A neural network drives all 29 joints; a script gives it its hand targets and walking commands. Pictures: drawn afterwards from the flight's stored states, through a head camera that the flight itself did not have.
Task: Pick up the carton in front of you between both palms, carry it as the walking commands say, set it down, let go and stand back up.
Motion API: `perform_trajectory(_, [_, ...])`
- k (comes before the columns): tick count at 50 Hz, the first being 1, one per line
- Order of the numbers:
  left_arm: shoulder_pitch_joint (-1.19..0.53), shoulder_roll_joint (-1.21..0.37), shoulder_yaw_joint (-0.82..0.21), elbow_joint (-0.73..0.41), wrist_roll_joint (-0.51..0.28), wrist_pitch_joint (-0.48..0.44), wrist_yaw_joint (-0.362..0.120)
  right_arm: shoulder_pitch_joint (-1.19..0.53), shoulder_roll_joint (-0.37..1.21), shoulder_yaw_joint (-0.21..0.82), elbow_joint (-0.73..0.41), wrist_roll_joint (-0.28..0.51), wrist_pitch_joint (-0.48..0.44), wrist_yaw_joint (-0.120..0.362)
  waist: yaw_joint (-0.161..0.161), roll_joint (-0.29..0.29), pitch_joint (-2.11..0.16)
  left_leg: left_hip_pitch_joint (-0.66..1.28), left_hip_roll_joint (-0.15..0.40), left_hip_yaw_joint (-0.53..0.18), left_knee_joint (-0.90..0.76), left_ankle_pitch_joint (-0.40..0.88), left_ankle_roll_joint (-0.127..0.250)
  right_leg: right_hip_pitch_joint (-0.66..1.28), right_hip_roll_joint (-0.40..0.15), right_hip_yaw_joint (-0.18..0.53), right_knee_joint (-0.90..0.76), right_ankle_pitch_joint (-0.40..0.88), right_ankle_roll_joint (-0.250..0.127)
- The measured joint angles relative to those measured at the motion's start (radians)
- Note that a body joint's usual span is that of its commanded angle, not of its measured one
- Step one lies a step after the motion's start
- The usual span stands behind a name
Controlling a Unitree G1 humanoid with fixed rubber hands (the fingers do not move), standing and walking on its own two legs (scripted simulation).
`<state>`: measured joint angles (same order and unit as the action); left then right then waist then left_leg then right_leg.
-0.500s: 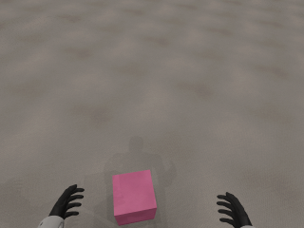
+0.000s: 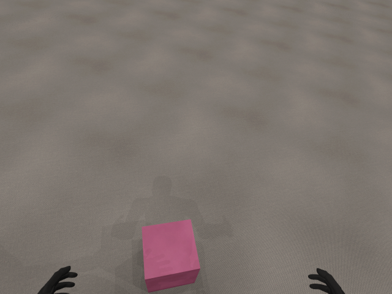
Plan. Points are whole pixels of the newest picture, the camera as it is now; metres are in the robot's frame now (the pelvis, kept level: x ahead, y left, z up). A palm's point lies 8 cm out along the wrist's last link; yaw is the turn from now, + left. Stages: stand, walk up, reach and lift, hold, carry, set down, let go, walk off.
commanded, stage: stand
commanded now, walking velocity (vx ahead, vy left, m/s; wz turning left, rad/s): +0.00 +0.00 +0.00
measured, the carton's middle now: (169, 256) +0.38 +0.06 -0.64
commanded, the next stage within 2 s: none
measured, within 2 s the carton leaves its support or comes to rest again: neither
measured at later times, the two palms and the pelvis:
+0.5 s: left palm out of the picture +0.10 +0.30 -0.10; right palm out of the picture +0.11 -0.30 -0.08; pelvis +0.00 +0.00 +0.01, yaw +0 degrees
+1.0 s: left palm out of the picture +0.07 +0.30 -0.10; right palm out of the picture +0.08 -0.31 -0.09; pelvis -0.01 +0.00 +0.01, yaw +1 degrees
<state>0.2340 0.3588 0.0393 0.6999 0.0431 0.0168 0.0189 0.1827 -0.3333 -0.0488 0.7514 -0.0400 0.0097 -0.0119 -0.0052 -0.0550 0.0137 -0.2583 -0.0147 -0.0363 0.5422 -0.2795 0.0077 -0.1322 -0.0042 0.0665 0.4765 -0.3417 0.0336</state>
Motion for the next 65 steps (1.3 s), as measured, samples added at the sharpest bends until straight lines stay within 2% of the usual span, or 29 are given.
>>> perform_trajectory(34, [-0.046,0.019,-0.019,0.208,-0.013,-0.017,0.004,-0.049,-0.022,0.025,0.199,0.015,-0.010,-0.003,0.002,0.020,0.013,0.072,-0.003,0.001,-0.098,0.059,0.000,0.072,-0.013,-0.011,-0.094,0.056,0.002])
perform_trajectory(65, [-0.080,0.034,-0.025,0.293,-0.023,-0.019,-0.005,-0.065,-0.044,0.042,0.280,0.025,-0.014,-0.001,0.000,0.034,0.023,0.081,0.001,-0.026,-0.134,0.092,-0.011,0.089,-0.010,-0.038,-0.130,0.080,-0.006])
